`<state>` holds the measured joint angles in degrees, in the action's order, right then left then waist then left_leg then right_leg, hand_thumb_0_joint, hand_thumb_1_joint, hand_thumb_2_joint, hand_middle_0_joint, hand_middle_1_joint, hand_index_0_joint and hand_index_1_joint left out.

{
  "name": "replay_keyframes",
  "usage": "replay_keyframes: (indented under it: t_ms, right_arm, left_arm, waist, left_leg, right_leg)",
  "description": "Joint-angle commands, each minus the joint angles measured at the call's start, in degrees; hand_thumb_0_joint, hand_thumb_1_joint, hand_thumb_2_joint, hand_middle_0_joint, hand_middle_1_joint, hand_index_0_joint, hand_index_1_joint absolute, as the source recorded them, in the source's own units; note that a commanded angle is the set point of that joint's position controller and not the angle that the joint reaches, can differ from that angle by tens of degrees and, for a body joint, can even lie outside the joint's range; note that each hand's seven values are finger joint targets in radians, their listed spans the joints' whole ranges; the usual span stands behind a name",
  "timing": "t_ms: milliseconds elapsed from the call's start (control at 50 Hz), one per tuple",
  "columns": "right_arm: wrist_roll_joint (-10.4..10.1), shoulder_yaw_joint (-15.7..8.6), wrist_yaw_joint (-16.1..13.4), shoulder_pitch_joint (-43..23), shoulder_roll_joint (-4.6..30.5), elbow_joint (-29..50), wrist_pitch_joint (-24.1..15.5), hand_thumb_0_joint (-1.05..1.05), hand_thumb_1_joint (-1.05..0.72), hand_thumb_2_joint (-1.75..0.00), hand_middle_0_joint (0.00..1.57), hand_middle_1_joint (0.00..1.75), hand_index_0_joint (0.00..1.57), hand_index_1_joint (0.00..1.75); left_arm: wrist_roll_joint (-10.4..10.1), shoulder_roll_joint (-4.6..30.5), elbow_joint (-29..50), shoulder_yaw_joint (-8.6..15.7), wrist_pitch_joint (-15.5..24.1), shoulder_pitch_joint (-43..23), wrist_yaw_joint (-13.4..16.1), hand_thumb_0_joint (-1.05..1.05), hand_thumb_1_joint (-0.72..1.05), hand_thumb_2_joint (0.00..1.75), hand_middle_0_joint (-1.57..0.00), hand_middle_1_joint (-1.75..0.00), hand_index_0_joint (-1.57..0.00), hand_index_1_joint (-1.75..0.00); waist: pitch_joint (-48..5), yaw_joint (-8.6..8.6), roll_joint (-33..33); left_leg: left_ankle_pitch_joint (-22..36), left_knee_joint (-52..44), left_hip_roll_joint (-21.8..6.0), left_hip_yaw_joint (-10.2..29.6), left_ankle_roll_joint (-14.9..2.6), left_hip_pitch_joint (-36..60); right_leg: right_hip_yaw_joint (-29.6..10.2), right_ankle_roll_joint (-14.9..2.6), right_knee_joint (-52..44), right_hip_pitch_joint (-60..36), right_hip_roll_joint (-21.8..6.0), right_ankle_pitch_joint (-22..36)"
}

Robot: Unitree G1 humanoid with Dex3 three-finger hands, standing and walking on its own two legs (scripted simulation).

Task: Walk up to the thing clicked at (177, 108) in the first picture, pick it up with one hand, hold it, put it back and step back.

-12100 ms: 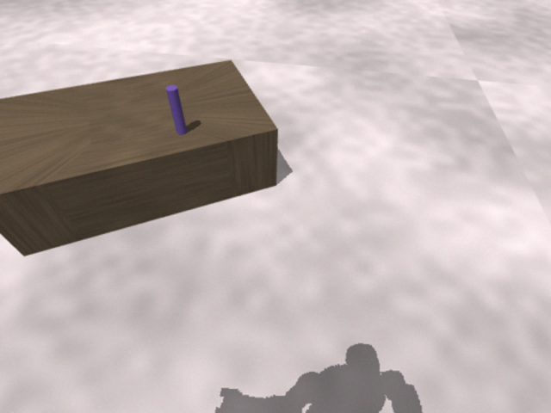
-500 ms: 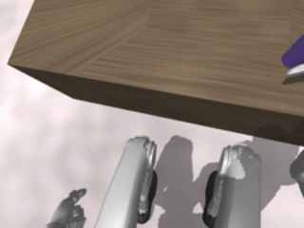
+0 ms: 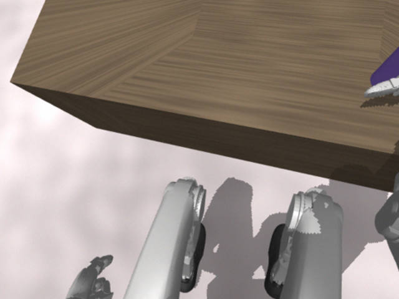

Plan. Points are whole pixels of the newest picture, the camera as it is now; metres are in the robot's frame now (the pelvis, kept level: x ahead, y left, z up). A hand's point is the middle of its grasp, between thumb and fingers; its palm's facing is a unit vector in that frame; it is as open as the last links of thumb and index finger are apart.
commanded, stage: close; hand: right
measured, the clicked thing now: out of the picture +0.51 -0.28 +0.05
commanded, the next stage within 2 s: settle in 0.50 s
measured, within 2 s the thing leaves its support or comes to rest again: leaves its support in 0.84 s
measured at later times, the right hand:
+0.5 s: hand out of the picture +0.54 -0.29 +0.01, palm faces +0.21 +0.98 -0.02, open 8.6 cm
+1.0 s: hand out of the picture +0.54 -0.29 +0.04, palm faces +0.22 +0.98 -0.03, open 6.0 cm
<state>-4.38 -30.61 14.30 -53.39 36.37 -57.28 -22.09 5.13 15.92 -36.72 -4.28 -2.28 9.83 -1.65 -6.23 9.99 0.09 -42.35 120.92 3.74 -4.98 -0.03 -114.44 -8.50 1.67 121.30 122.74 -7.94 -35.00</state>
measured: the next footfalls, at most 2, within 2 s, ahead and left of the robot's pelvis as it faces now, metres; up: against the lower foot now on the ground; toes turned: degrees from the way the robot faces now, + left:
none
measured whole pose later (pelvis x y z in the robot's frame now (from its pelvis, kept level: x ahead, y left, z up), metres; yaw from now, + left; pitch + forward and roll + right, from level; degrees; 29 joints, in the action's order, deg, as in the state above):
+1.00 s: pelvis +0.00 +0.00 +0.01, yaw +0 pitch +35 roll +7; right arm -3.9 -29.7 12.6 -54.9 37.3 -54.6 -18.0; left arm 3.9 15.0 -36.6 -4.2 -3.0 9.9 -1.2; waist -6.4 10.2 -0.4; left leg -42.3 118.6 3.7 -5.1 -0.1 -112.1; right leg -8.4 1.8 119.2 120.4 -7.8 -35.1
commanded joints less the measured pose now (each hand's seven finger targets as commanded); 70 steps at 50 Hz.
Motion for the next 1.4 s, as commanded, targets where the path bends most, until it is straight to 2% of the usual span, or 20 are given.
replay_keyframes:
  t_ms: [0,20,120,200,300,340,480,540,580,640,680,760,840,940,1000,1100,1160,1200,1260,1380]
  right_arm:
    - [-0.6,-1.6,-0.3,-20.0,16.7,8.0,-3.6,0.00,0.55,-0.08,0.62,0.34,0.61,0.34]
    - [-1.1,-1.2,-0.3,-23.3,16.7,13.9,-4.3,0.00,0.55,-0.07,0.66,0.35,0.65,0.35]
    - [-0.4,-0.7,-0.8,-22.9,16.3,8.8,-3.3,0.00,0.47,-0.16,0.81,0.47,0.80,0.47]
    - [-0.3,-0.8,-0.8,-23.9,16.8,11.1,-3.1,0.00,0.38,-0.28,0.90,0.58,0.89,0.59]
    - [-0.4,0.0,-1.1,-23.1,15.0,9.2,-2.9,0.00,0.17,-0.48,1.03,0.76,1.02,0.76]
    - [-0.1,-1.7,-1.5,-23.3,18.8,12.4,-3.1,0.00,0.10,-0.54,1.08,0.82,1.07,0.82]
    - [-0.6,-1.4,-1.3,-22.4,17.0,14.3,-3.1,0.00,-0.23,-0.80,1.29,1.06,1.27,1.06]
    - [-0.6,-0.5,-1.4,-23.5,15.6,11.2,-2.8,0.00,-0.36,-0.90,1.35,1.15,1.33,1.15]
    - [-0.2,-1.2,-1.7,-22.8,17.1,10.8,-2.8,0.00,-0.43,-1.06,1.41,1.30,1.41,1.30]
    - [0.1,-0.2,-1.3,-22.1,16.7,11.2,-2.6,0.00,-0.51,-1.28,1.36,1.40,1.38,1.40]
    - [0.1,-1.4,-1.3,-23.5,18.7,13.7,-2.5,0.00,-0.57,-1.30,1.39,1.43,1.41,1.43]
    - [-1.0,-1.7,-1.1,-23.3,18.4,14.3,-1.8,0.00,-0.63,-1.44,1.46,1.55,1.47,1.55]
    - [-1.1,0.1,-1.4,-27.1,17.0,19.0,-1.0,0.00,-0.63,-1.42,1.51,1.56,1.52,1.56]
    - [-0.8,-0.3,-2.2,-23.5,17.0,14.7,0.4,0.00,-0.54,-1.36,1.47,1.51,1.50,1.51]
    - [-0.9,0.2,-2.2,-24.7,16.7,16.7,0.8,0.00,-0.54,-1.35,1.47,1.50,1.49,1.50]
    - [-0.7,-0.1,-2.3,-22.7,16.3,12.4,0.8,0.00,-0.58,-1.39,1.49,1.53,1.51,1.53]
    - [-0.9,-0.9,-2.0,-21.7,17.8,13.2,0.7,0.00,-0.59,-1.40,1.49,1.54,1.51,1.54]
    - [-1.0,0.2,-1.7,-22.3,15.6,12.7,0.6,0.00,-0.58,-1.40,1.48,1.54,1.50,1.54]
    - [-0.8,-0.8,-1.6,-23.3,17.7,13.8,0.1,0.00,-0.59,-1.41,1.49,1.55,1.51,1.55]
    - [-1.0,0.7,-1.3,-25.8,15.8,14.7,-0.3,0.00,-0.57,-1.40,1.48,1.54,1.50,1.54]
  left_arm:
    - [0.2,13.1,-0.4,4.6,0.2,11.7,0.7,0.00,0.91,0.89,-0.19,-0.30,-0.20,-0.29]
    - [-0.1,12.3,2.4,3.7,0.3,10.1,0.7,0.00,0.92,0.89,-0.19,-0.30,-0.20,-0.29]
    - [0.0,12.5,0.3,3.8,0.1,11.4,0.7,0.00,0.91,0.89,-0.19,-0.30,-0.19,-0.29]
    - [-0.1,12.9,2.8,3.6,0.0,10.4,0.7,0.00,0.91,0.89,-0.19,-0.29,-0.19,-0.29]
    - [-0.1,12.5,1.3,3.3,-0.1,11.1,0.6,0.00,0.91,0.89,-0.19,-0.29,-0.19,-0.29]
    - [-0.3,13.1,3.1,3.4,-0.1,10.8,0.6,0.00,0.90,0.89,-0.19,-0.29,-0.19,-0.29]
    - [-0.2,12.5,2.3,3.4,-0.4,11.2,0.4,0.00,0.92,0.88,-0.19,-0.29,-0.19,-0.29]
    - [-0.2,12.0,2.0,3.2,-0.5,11.1,0.5,0.00,0.91,0.88,-0.19,-0.29,-0.19,-0.29]
    - [-0.1,12.3,2.3,3.1,-0.5,10.7,0.5,0.00,0.92,0.87,-0.19,-0.29,-0.20,-0.28]
    - [-0.1,12.8,0.8,3.6,-0.7,11.6,0.5,0.00,0.90,0.89,-0.20,-0.30,-0.20,-0.30]
    - [-0.3,12.7,2.3,3.7,-0.7,11.4,0.5,0.00,0.90,0.89,-0.20,-0.30,-0.20,-0.30]
    - [-0.7,12.5,0.8,3.8,-0.6,11.9,0.8,0.00,0.91,0.88,-0.20,-0.30,-0.20,-0.29]
    - [-1.2,12.3,2.8,4.2,-0.4,11.1,1.0,0.00,0.91,0.88,-0.20,-0.30,-0.20,-0.29]
    - [-1.4,12.2,1.1,5.0,-0.2,12.2,1.3,0.00,0.91,0.89,-0.20,-0.30,-0.20,-0.29]
    - [-1.9,11.0,3.0,4.5,0.0,10.9,1.3,0.00,0.91,0.88,-0.20,-0.30,-0.20,-0.29]
    - [-2.3,11.4,2.6,4.8,0.5,10.8,1.6,0.00,0.91,0.89,-0.20,-0.30,-0.20,-0.29]
    - [-2.5,11.3,3.7,4.8,0.6,10.4,1.5,0.00,0.91,0.88,-0.20,-0.30,-0.20,-0.29]
    - [-2.6,11.4,3.6,5.2,0.8,10.8,1.5,0.00,0.91,0.88,-0.20,-0.30,-0.20,-0.29]
    - [-2.7,11.4,3.6,5.3,0.9,11.7,1.5,0.00,0.91,0.88,-0.20,-0.30,-0.20,-0.29]
    - [-2.8,11.1,3.1,5.7,1.1,11.9,1.4,0.00,0.91,0.88,-0.19,-0.30,-0.20,-0.29]
  waist:
    - [-37.0,-0.25,-14.1]
    - [-39.9,0.01,-13.7]
    - [-36.9,0.53,-14.2]
    - [-40.2,0.60,-13.9]
    - [-35.3,1.04,-14.6]
    - [-41.0,-0.29,-15.3]
    - [-41.9,-0.03,-15.9]
    - [-38.0,1.37,-12.9]
    - [-37.4,0.59,-14.0]
    - [-38.0,-0.05,-16.6]
    - [-42.2,-0.24,-15.5]
    - [-41.1,-0.25,-15.7]
    - [-45.1,0.38,-16.5]
    - [-41.0,0.41,-14.2]
    - [-43.7,0.29,-13.1]
    - [-36.1,0.44,-13.3]
    - [-37.8,-0.54,-13.1]
    - [-38.7,0.24,-13.2]
    - [-40.0,-0.15,-14.3]
    - [-41.8,0.12,-16.1]
  left_leg:
    - [14.3,-15.0,1.1,-1.9,-1.91,15.2]
    - [15.6,-14.7,1.2,-1.9,-1.83,16.0]
    - [13.4,-15.0,1.2,-2.0,-1.93,14.5]
    - [15.1,-14.3,1.3,-2.3,-1.85,16.1]
    - [12.9,-14.4,1.2,-2.8,-2.07,12.9]
    - [14.8,-13.7,1.2,-2.4,-2.02,15.7]
    - [18.4,-13.4,1.2,-2.5,-1.86,16.1]
    - [15.9,-14.6,1.4,-2.2,-1.57,16.7]
    - [14.5,-14.2,1.4,-2.3,-1.85,15.3]
    - [13.4,-13.7,1.3,-2.8,-2.24,13.7]
    - [16.0,-14.2,1.3,-2.3,-1.89,16.9]
    - [15.8,-15.0,1.2,-2.2,-1.93,17.0]
    - [17.0,-16.3,1.2,-1.9,-1.98,18.9]
    - [15.8,-20.0,1.2,-1.1,-1.67,21.4]
    - [18.4,-21.4,0.9,-0.3,-1.48,25.3]
    - [13.0,-23.1,0.8,-1.1,-2.09,20.7]
    - [13.9,-24.3,0.7,-0.2,-2.06,23.1]
    - [14.2,-24.5,0.7,-0.7,-2.10,22.5]
    - [15.0,-25.2,0.5,-0.6,-2.19,23.2]
    - [17.1,-26.6,0.2,-0.2,-2.24,24.0]
  right_leg:
    - [3.2,-3.56,-10.1,-31.4,1.9,7.5]
    - [3.1,-3.60,-9.7,-32.4,1.8,8.5]
    - [3.1,-3.52,-9.9,-30.7,1.9,6.2]
    - [3.1,-3.46,-9.6,-32.0,2.0,8.0]
    - [2.7,-3.40,-9.9,-30.4,2.0,6.2]
    - [3.1,-3.33,-9.5,-32.5,2.0,8.4]
    - [2.9,-3.38,-8.7,-34.7,1.7,12.7]
    - [3.0,-3.73,-8.5,-28.9,1.8,8.2]
    - [3.1,-3.49,-8.9,-29.1,1.8,7.4]
    - [2.7,-3.20,-10.1,-32.7,1.9,7.2]
    - [3.1,-3.37,-9.5,-33.9,1.8,9.6]
    - [3.0,-3.37,-10.2,-34.0,1.8,9.4]
    - [3.2,-3.25,-11.6,-37.8,1.8,10.9]
    - [3.7,-3.66,-13.5,-35.3,1.9,8.5]
    - [4.1,-3.80,-14.6,-36.6,2.0,10.6]
    - [3.5,-3.72,-18.3,-36.0,2.4,5.8]
    - [4.0,-3.89,-19.1,-37.0,2.4,6.8]
    - [3.4,-3.79,-20.2,-39.7,2.4,7.3]
    - [3.4,-3.68,-21.2,-42.0,2.5,8.7]
    - [3.4,-3.61,-22.6,-47.1,2.6,12.1]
